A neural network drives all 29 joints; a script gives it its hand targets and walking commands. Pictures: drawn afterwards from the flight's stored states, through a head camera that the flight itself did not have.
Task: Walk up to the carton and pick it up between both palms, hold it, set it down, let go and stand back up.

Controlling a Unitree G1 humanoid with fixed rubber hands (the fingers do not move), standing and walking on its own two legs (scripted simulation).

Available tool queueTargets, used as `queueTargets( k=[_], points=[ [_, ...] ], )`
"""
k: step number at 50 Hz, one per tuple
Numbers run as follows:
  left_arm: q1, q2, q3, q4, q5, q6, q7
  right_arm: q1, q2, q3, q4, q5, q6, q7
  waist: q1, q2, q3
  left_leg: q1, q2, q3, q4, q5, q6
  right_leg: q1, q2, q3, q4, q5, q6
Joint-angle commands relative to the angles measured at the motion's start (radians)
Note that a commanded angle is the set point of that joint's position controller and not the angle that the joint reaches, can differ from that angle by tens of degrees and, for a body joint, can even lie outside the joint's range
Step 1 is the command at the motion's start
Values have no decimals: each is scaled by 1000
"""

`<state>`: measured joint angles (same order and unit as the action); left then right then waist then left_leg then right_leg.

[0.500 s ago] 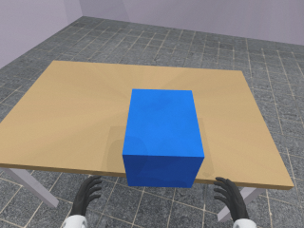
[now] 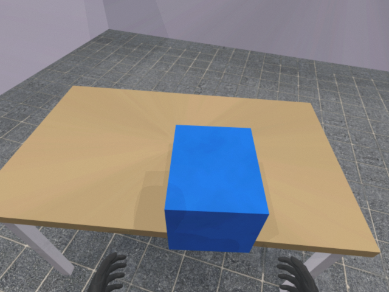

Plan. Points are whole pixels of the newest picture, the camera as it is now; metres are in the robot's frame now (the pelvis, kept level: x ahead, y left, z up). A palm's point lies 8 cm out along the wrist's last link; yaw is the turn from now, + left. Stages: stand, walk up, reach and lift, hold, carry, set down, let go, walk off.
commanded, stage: set down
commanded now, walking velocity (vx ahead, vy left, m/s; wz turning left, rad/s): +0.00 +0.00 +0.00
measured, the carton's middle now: (211, 186) +0.41 -0.01 -0.04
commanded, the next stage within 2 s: let go in 0.34 s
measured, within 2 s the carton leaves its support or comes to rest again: neither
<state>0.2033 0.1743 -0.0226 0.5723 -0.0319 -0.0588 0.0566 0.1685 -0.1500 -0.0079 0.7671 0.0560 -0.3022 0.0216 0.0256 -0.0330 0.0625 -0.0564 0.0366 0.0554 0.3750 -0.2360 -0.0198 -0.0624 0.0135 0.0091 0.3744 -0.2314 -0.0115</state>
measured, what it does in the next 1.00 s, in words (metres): stands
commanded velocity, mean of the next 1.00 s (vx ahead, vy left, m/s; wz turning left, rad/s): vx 0.00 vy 0.00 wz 0.00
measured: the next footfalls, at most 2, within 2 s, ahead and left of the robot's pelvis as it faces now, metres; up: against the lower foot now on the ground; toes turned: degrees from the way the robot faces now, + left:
none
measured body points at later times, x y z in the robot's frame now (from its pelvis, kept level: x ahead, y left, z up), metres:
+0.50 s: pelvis -0.01 +0.00 +0.00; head +0.00 +0.01 +0.45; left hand +0.15 +0.24 -0.10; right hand +0.16 -0.22 -0.10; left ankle -0.02 +0.13 -0.74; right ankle -0.01 -0.11 -0.74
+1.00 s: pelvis -0.01 +0.00 -0.01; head -0.01 +0.00 +0.44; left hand +0.13 +0.23 -0.11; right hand +0.13 -0.24 -0.11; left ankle -0.02 +0.13 -0.74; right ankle -0.01 -0.11 -0.74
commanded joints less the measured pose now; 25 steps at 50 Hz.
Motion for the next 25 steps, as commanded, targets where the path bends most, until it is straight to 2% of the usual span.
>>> queueTargets(
  k=[1,13,21,25],
  points=[
    [-81,86,36,-181,13,4,-4,-76,-126,-39,-134,-12,-16,-1,-1,54,-101,70,-31,17,-30,301,-27,-54,8,-9,-90,202,-18],
    [-59,104,55,-189,27,102,-27,-55,-134,-51,-145,-55,44,-2,-2,46,-84,75,-30,18,-27,321,-24,-63,15,-30,-100,177,-11],
    [-124,132,47,-211,16,150,-27,-86,-139,-83,-132,-95,64,-6,-27,47,-91,63,-20,22,-21,224,-16,-95,11,-39,-75,141,-4],
    [-107,138,43,-216,12,138,-23,-73,-133,-78,-127,-88,49,-3,-26,38,-118,63,-23,23,-9,258,-16,-72,9,-32,-61,209,-3]
  ],
)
